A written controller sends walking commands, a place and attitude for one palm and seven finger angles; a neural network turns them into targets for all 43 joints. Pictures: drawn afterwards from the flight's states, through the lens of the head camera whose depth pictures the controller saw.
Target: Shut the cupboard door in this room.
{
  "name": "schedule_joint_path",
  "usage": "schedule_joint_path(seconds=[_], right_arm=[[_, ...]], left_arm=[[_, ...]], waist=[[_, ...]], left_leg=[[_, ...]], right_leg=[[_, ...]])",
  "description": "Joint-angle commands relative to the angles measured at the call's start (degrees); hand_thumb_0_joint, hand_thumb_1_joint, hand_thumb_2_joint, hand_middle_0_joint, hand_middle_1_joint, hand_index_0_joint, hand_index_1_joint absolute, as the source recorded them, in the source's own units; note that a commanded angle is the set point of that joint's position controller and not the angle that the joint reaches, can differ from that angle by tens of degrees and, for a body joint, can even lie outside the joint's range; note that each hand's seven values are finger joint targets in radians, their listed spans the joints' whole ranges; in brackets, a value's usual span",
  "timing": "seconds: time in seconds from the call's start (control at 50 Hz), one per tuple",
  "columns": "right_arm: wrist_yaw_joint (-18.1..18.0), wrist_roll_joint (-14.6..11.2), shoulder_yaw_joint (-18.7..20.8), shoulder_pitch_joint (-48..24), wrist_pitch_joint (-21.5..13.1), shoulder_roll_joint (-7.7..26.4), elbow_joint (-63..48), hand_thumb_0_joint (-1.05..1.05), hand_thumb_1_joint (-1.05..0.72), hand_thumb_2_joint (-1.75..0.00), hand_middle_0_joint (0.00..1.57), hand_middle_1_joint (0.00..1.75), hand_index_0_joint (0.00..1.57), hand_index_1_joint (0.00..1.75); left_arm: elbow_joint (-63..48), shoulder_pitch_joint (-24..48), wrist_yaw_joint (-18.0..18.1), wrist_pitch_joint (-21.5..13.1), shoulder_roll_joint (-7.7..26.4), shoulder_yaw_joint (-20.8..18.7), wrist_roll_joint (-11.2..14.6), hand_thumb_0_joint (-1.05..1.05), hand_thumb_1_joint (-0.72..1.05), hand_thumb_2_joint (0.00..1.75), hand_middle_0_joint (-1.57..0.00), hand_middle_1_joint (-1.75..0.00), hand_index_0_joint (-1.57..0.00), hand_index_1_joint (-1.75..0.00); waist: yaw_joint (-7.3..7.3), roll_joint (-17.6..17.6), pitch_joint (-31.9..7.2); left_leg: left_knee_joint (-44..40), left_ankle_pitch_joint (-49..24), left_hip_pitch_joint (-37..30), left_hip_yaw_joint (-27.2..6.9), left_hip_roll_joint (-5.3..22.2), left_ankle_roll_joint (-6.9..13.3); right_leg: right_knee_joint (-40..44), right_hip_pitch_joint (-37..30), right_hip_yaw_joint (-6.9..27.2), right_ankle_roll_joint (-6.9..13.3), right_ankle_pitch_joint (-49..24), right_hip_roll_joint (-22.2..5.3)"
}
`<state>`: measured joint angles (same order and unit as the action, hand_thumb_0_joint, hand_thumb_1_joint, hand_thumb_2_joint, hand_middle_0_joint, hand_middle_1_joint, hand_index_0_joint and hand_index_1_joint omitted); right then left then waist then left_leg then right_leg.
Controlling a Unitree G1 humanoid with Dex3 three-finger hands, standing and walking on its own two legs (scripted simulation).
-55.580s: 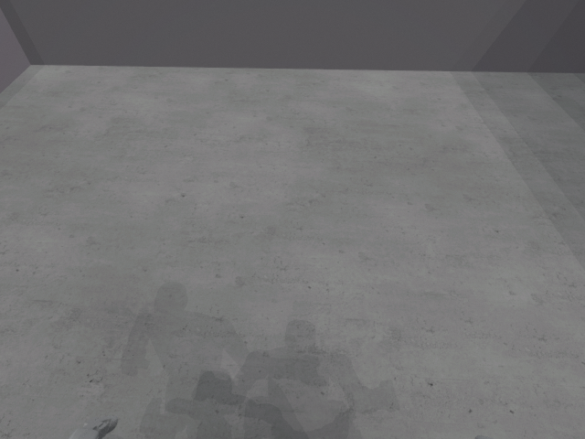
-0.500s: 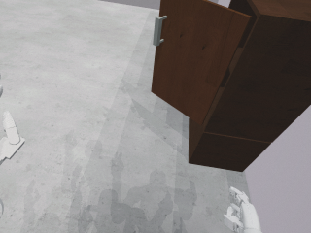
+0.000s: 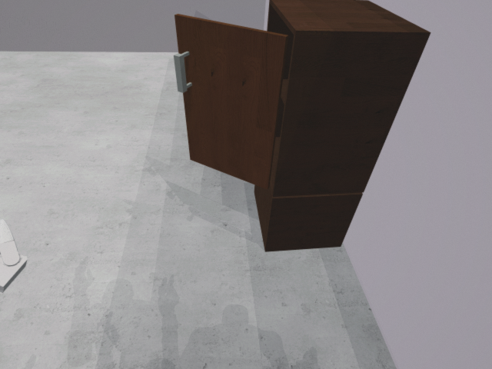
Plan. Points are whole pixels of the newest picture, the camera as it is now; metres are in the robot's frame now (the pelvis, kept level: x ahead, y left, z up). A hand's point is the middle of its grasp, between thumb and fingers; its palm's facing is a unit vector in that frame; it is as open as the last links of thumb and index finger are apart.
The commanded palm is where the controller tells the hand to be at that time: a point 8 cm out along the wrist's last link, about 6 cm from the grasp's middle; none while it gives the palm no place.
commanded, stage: stop stepping back and stand still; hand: left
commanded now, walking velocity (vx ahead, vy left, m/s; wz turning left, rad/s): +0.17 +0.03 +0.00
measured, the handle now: (184, 71) +1.04 +0.26 +0.06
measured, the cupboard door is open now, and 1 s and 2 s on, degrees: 56 56 56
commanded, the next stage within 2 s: let the arm hang, fingers relaxed in 0.26 s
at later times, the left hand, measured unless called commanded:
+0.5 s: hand (78, 325) +0.20 +0.28 -0.01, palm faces +0.21 -0.86 -0.47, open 7.4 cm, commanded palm none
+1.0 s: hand out of the picture -0.02 +0.26 -0.17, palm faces +0.03 -0.97 -0.25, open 7.3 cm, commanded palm none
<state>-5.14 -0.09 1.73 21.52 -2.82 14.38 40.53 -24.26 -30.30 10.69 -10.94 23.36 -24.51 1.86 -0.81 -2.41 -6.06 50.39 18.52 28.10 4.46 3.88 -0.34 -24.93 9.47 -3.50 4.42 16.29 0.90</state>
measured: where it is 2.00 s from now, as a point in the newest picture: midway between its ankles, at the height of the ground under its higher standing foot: outside the picture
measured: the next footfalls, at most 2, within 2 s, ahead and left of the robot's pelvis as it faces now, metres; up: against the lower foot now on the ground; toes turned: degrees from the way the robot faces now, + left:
left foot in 0.12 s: +0.06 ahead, +0.16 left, +0.00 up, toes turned +5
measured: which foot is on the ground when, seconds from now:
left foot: up 0.00-0.10, down 0.12-1.00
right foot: down 0.00-1.00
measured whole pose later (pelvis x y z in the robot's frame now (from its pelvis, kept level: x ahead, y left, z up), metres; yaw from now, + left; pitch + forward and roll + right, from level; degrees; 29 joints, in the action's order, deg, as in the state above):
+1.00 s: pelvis -0.01 +0.06 +0.00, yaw +1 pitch -2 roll -1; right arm -1.4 1.0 -0.4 15.9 1.1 10.5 60.8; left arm 62.3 -16.9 1.0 1.3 13.0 -1.0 -1.0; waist -0.1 0.6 2.5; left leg 23.5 9.9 11.7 4.2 0.8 1.6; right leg -21.5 7.5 -4.0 -0.3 12.0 -1.2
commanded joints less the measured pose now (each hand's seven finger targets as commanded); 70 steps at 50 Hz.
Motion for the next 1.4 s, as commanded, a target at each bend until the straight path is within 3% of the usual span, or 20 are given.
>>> schedule_joint_path(seconds=[0.0,0.06,0.1,0.12,0.16,0.2,0.24,0.26,0.3,0.32,0.34,0.36,0.42,0.46,0.52,0.6,0.68,0.8,0.94,1.38], right_arm=[[-1.1,0.3,1.6,-13.0,-5.6,4.5,-10.9,0.0,-0.9,-0.9,0.2,0.3,0.2,0.3],[-1.4,0.5,1.6,-11.1,-6.3,4.7,-11.5,0.0,-0.9,-0.9,0.2,0.3,0.2,0.3],[-1.4,0.1,2.3,-11.1,-6.6,6.9,-12.7,0.0,-0.9,-0.9,0.2,0.3,0.2,0.3],[-0.9,0.2,1.7,-11.4,-6.6,6.0,-13.2,0.0,-0.9,-0.9,0.2,0.3,0.2,0.3],[-0.5,1.1,0.9,-12.2,-6.6,4.6,-11.4,0.0,-0.9,-0.9,0.2,0.3,0.2,0.3],[-0.2,0.5,0.5,-12.2,-7.2,4.5,-11.0,0.0,-0.9,-0.9,0.2,0.3,0.2,0.3],[0.3,-0.1,0.3,-12.0,-7.0,4.3,-10.8,0.0,-0.9,-0.9,0.2,0.3,0.2,0.3],[0.6,-0.2,0.5,-11.8,-6.6,4.2,-11.1,0.0,-0.9,-0.9,0.2,0.3,0.2,0.3],[1.4,-0.8,1.0,-11.5,-5.3,3.6,-11.3,0.0,-0.9,-0.9,0.2,0.3,0.2,0.3],[1.8,-0.9,1.1,-12.1,-4.4,3.5,-11.5,0.0,-0.9,-0.9,0.2,0.3,0.2,0.3],[6.6,0.5,1.8,-17.4,-6.2,9.6,-3.2,0.0,-0.9,-0.9,0.2,0.3,0.2,0.3],[5.9,0.3,1.9,-13.6,-3.6,5.7,-3.5,0.0,-0.9,-0.9,0.2,0.3,0.2,0.3],[6.3,0.2,0.1,-8.3,0.1,4.0,-3.2,0.0,-0.9,-0.9,0.2,0.3,0.2,0.3],[5.8,0.8,0.3,-10.5,0.5,7.5,-4.0,0.0,-0.9,-0.9,0.2,0.3,0.2,0.3],[5.5,1.7,0.0,-13.2,2.2,6.7,-2.9,0.0,-0.9,-0.9,0.2,0.3,0.2,0.3],[4.8,1.6,-0.8,-11.5,2.7,5.7,3.4,0.0,-0.9,-0.9,0.2,0.3,0.2,0.3],[3.9,1.7,-0.7,-10.4,2.7,3.1,8.0,0.0,-0.9,-0.9,0.2,0.3,0.2,0.3],[3.5,1.2,-0.4,-7.7,3.1,4.3,13.0,0.0,-0.9,-0.9,0.2,0.3,0.2,0.3],[3.4,1.1,-0.4,-4.6,2.8,4.4,17.7,0.0,-0.9,-0.9,0.2,0.3,0.2,0.3],[3.2,0.9,0.0,-1.8,2.6,1.1,22.1,0.0,-0.9,-0.9,0.2,0.3,0.2,0.3]], left_arm=[[-10.6,9.0,1.4,-3.8,11.4,-3.5,-0.8,0.0,0.9,0.9,-0.2,-0.3,-0.2,-0.3],[-15.2,5.7,1.7,-4.2,12.0,-5.3,-0.4,0.0,0.9,0.9,-0.2,-0.3,-0.2,-0.3],[-20.3,3.5,1.7,-5.0,13.8,-8.1,0.0,0.0,0.9,0.9,-0.2,-0.3,-0.2,-0.3],[-22.6,3.7,1.8,-5.5,14.0,-8.4,-0.3,0.0,0.9,0.9,-0.2,-0.3,-0.2,-0.3],[-19.8,2.4,1.1,-4.8,14.0,-9.0,-0.5,0.0,0.9,0.9,-0.2,-0.3,-0.2,-0.3],[-20.6,3.9,1.1,-4.6,14.0,-9.6,-0.6,0.0,0.9,0.9,-0.2,-0.3,-0.2,-0.3],[-16.0,0.6,0.9,-4.2,12.1,-8.6,-0.3,0.0,0.9,0.9,-0.2,-0.3,-0.2,-0.3],[-13.8,0.0,0.8,-3.7,11.6,-8.3,-0.1,0.0,0.9,0.9,-0.2,-0.3,-0.2,-0.3],[-8.5,-2.7,0.5,-2.6,10.4,-7.5,0.8,0.0,0.9,0.9,-0.2,-0.3,-0.2,-0.3],[-7.0,-2.4,0.4,-2.4,9.5,-6.1,0.8,0.0,0.9,0.9,-0.2,-0.3,-0.2,-0.3],[29.3,4.2,-7.8,6.3,1.0,15.6,-5.8,0.0,0.9,0.9,-0.2,-0.3,-0.2,-0.3],[30.5,3.6,-9.7,9.4,-1.5,16.1,-5.0,0.0,0.9,0.9,-0.2,-0.3,-0.2,-0.3],[33.9,8.7,-10.2,10.1,-3.7,18.6,-3.3,0.0,0.9,0.9,-0.2,-0.3,-0.2,-0.3],[39.1,9.7,-10.2,10.1,-3.2,20.6,-2.7,0.0,0.9,0.9,-0.2,-0.3,-0.2,-0.3],[49.4,12.8,-9.9,9.9,-0.9,20.8,-3.6,0.0,0.9,0.9,-0.2,-0.3,-0.2,-0.3],[61.6,13.3,-9.3,10.2,-1.6,21.9,-2.9,0.0,0.9,0.9,-0.2,-0.3,-0.2,-0.3],[70.3,11.6,-9.0,10.4,-5.1,21.4,-2.8,0.0,0.9,0.9,-0.2,-0.3,-0.2,-0.3],[78.8,13.6,-9.6,10.8,-4.6,22.3,-2.7,0.0,0.9,0.9,-0.2,-0.3,-0.2,-0.3],[84.7,12.0,-9.5,10.8,-5.9,23.1,-2.6,0.0,0.9,0.9,-0.2,-0.3,-0.2,-0.3],[88.5,9.0,-8.7,10.5,-8.2,23.1,-2.8,0.0,0.9,0.9,-0.2,-0.3,-0.2,-0.3]], waist=[[0.9,-3.6,8.5],[0.16,0.7,4.8],[0.11,15.8,1.3],[0.33,17.8,0.7],[-0.18,18.5,3.6],[-0.04,17.9,5.3],[-0.1,11.1,4.2],[-0.41,6.7,4.0],[-0.22,-7.0,4.9],[0.07,-9.3,6.5],[-0.34,-4.9,10.1],[-0.38,-5.2,3.1],[-0.99,-7.8,1.8],[0.46,-9.4,-1.1],[0.6,-13.1,2.7],[0.51,3.4,-0.7],[0.83,16.8,-0.1],[0.71,8.9,8.3],[0.78,2.1,9.6],[0.47,4.5,11.9]], left_leg=[[-13.7,0.7,-6.4,2.3,-0.4,1.3],[-25.0,1.1,-16.1,2.5,-1.5,2.3],[-30.7,-3.2,-24.6,-13.7,8.1,6.7],[-31.0,-13.5,-26.8,-20.5,12.9,8.6],[-35.1,-3.6,-15.7,-18.2,13.2,9.0],[-31.9,-2.1,-11.0,-10.4,10.2,6.8],[-25.6,-4.2,-7.3,-4.9,6.6,4.5],[-22.4,-1.8,-4.6,-2.6,3.7,3.0],[-9.7,3.3,-1.9,-0.1,-2.0,0.2],[-3.2,5.9,2.2,-1.6,-2.3,-0.4],[1.5,8.6,9.5,-5.3,3.8,0.1],[-3.0,12.8,2.9,-6.9,1.6,-0.5],[-17.0,-9.6,-7.8,-2.7,-2.5,-0.3],[-15.9,-31.6,-15.8,-6.3,1.4,2.0],[-16.7,-16.0,-13.2,-4.9,-0.6,0.9],[-21.2,-25.2,-19.4,-5.4,1.1,0.9],[-24.6,-18.5,-17.7,-5.5,1.9,1.2],[-30.7,-8.1,-14.2,-7.9,3.2,1.4],[-34.5,-2.9,-15.2,-8.2,3.3,2.0],[-35.7,-0.6,-15.6,-6.7,2.5,2.1]], right_leg=[[12.9,8.7,14.3,5.6,20.7,-14.8],[3.7,7.4,10.1,2.7,15.0,-9.8],[-12.4,13.2,4.1,-2.1,6.3,-2.5],[-17.5,16.7,0.2,-3.6,7.9,-0.2],[-17.9,11.8,0.9,-4.1,12.1,-1.4],[-8.9,5.6,-0.4,-4.3,5.2,-1.2],[-0.4,-1.6,2.0,-4.1,-3.7,-1.8],[0.6,-3.2,6.8,-2.6,-6.9,-4.0],[9.0,1.1,24.4,1.8,-3.9,-13.7],[11.0,-0.5,27.8,3.6,-8.3,-17.2],[-0.4,-0.7,14.9,5.8,-41.9,-23.0],[-4.3,-0.8,15.4,6.0,-46.0,-18.6],[-9.5,1.4,4.6,0.4,-41.6,-11.4],[-9.4,5.6,4.2,-2.7,-33.3,-8.8],[-1.6,4.9,7.9,-1.6,-26.5,-10.6],[-2.0,1.0,6.3,-2.6,-22.8,-8.2],[3.0,-2.5,5.3,-1.9,-12.6,-7.0],[7.5,-0.9,4.6,-1.7,-4.6,-6.0],[7.7,0.2,4.4,-2.4,-2.3,-6.3],[6.9,3.8,5.3,-2.8,-2.3,-6.1]])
